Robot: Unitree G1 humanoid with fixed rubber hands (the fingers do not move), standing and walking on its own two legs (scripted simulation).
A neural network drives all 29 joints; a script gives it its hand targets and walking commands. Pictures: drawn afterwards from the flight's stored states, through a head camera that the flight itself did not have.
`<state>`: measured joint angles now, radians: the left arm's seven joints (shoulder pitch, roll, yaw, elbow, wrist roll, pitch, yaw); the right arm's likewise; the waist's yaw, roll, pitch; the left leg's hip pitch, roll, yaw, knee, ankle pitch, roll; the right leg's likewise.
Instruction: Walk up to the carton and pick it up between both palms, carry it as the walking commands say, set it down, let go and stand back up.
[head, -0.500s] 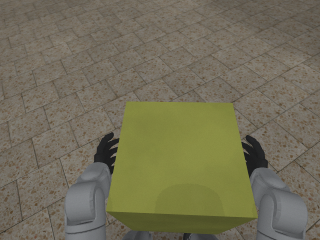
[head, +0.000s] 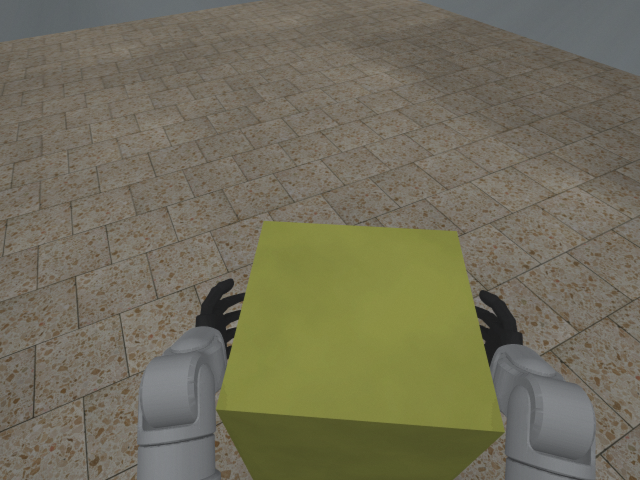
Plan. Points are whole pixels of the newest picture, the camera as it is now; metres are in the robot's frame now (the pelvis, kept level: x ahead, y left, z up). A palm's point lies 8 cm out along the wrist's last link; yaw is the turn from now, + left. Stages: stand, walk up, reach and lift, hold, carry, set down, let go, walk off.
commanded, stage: carry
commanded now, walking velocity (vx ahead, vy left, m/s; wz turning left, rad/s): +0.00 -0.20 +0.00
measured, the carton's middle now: (350, 367) +0.27 -0.01 +0.00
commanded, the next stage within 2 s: none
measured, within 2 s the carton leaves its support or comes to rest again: neither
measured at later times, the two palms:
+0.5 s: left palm (247, 453) +0.15 +0.10 +0.06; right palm (583, 459) +0.15 -0.23 +0.06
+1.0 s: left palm out of the picture +0.11 +0.02 +0.08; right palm out of the picture +0.09 -0.32 +0.08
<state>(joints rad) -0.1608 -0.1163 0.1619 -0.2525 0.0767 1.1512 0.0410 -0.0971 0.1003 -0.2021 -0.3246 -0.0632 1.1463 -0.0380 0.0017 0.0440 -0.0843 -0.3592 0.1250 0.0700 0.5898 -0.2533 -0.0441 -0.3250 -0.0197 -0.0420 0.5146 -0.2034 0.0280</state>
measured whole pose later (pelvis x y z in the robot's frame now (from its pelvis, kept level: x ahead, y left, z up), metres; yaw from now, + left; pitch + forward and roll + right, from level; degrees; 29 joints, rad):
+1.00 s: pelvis -0.16 -0.14 +0.00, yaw -2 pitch +4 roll -2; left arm -0.12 -0.13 0.17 -0.37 0.06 1.15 0.05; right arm -0.10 0.13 -0.20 -0.39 -0.04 1.12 -0.03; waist 0.01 0.02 -0.06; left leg -0.40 0.18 0.10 0.52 -0.18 -0.06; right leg -0.34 -0.03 -0.07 0.56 -0.33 0.04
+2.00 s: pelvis -0.29 -0.41 +0.00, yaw +0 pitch +3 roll +0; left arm -0.09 -0.13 0.15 -0.37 0.07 1.12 0.04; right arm -0.08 0.11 -0.20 -0.42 -0.02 1.15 -0.05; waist -0.02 0.02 0.00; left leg -0.50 0.05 0.10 1.01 -0.50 -0.02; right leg -0.42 0.03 -0.15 0.54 -0.18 -0.10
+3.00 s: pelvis -0.33 -0.46 +0.00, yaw +1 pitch +0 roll +0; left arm -0.16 -0.13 0.20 -0.15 0.12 1.09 0.02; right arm -0.17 0.07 -0.19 -0.18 -0.07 1.12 -0.04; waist 0.00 0.03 -0.04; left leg -0.24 0.05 0.12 0.52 -0.28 0.00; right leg -0.34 0.01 -0.08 0.48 -0.15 -0.06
